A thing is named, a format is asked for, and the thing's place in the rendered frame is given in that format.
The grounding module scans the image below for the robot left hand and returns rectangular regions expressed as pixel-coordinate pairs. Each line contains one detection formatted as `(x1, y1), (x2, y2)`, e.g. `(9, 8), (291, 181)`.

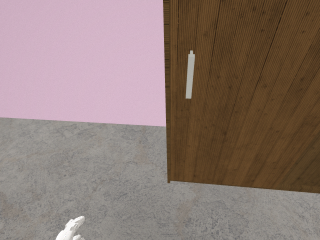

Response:
(56, 216), (85, 240)

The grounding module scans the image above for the wardrobe door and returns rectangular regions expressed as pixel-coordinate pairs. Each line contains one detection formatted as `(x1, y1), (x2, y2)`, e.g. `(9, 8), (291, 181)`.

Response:
(170, 0), (320, 189)
(280, 131), (320, 187)

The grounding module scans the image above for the handle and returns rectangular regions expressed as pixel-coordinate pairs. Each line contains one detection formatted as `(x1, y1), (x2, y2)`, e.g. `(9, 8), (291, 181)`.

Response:
(185, 50), (195, 99)

